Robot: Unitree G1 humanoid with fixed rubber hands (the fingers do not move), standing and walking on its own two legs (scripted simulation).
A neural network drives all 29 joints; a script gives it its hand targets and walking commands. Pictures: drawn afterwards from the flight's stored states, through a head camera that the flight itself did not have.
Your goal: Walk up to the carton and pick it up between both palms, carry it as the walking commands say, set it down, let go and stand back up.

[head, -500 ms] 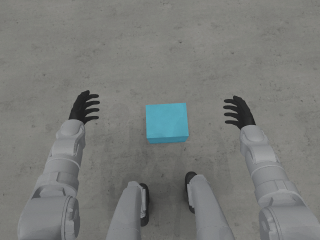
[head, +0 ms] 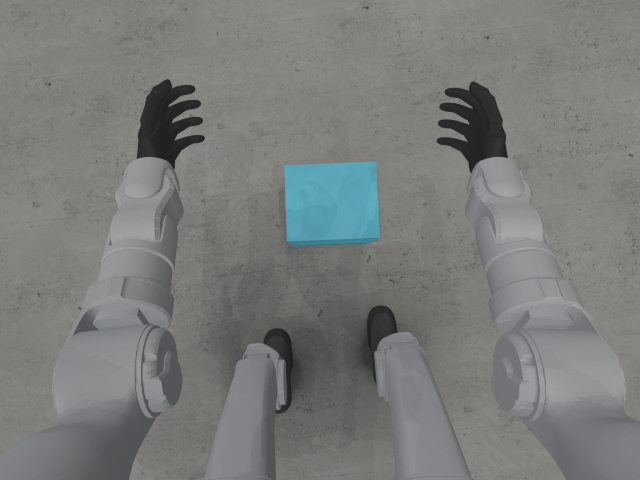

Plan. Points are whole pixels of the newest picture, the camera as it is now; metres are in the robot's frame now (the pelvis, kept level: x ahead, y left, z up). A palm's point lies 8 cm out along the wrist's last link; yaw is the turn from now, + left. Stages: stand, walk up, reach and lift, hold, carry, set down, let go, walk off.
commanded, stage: reach and lift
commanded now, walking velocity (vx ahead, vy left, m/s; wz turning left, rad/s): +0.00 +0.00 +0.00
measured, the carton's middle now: (331, 208) +0.47 -0.01 -0.57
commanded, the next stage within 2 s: none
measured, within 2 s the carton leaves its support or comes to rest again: neither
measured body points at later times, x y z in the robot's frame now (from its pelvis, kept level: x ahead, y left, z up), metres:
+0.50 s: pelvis -0.04 +0.00 -0.10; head +0.29 -0.02 +0.21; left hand +0.48 +0.18 -0.24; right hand +0.47 -0.18 -0.25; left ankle +0.04 +0.14 -0.64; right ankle +0.09 -0.13 -0.64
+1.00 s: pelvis -0.06 +0.00 -0.21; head +0.30 +0.00 +0.06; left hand +0.47 +0.17 -0.38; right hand +0.47 -0.17 -0.39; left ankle +0.04 +0.14 -0.64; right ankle +0.08 -0.13 -0.64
